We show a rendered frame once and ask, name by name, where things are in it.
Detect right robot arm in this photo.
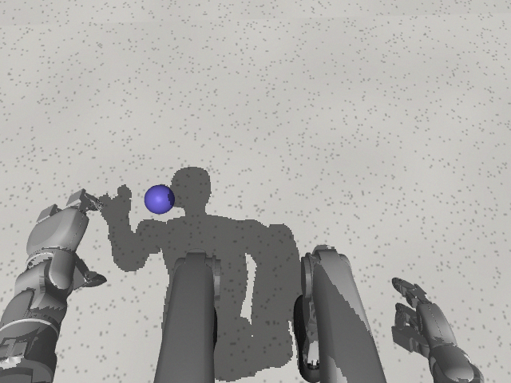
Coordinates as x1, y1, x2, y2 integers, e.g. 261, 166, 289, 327
429, 345, 485, 383

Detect ball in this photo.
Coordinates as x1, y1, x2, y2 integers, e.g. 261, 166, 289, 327
145, 185, 175, 214

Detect right robot hand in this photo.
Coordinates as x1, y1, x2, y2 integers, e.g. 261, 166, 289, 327
391, 278, 458, 360

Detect left robot arm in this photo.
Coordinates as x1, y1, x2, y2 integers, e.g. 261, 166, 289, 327
0, 248, 76, 383

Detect left robot hand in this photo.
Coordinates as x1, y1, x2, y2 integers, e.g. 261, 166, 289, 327
26, 188, 107, 290

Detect right robot foot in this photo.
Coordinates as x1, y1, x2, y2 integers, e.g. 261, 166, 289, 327
294, 295, 319, 383

